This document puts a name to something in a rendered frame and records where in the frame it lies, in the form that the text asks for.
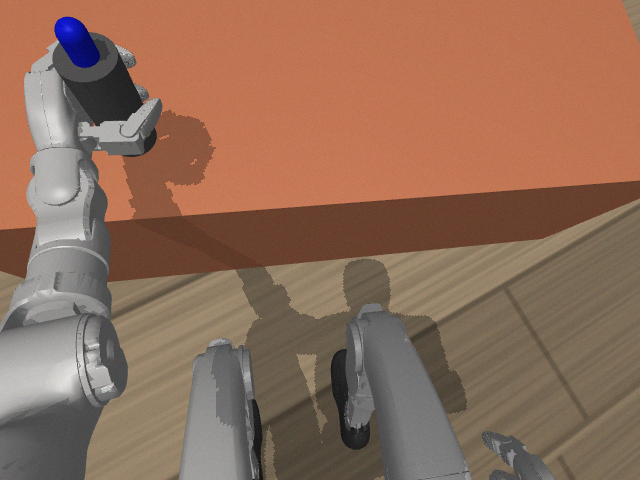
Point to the bottle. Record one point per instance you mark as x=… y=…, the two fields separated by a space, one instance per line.
x=92 y=68

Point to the right robot foot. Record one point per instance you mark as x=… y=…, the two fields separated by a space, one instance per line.
x=353 y=438

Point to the right robot hand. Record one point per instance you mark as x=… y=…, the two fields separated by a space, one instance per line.
x=514 y=454

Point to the left robot hand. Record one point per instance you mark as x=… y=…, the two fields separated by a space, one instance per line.
x=57 y=119

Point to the left robot arm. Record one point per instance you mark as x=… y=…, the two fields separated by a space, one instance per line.
x=60 y=357

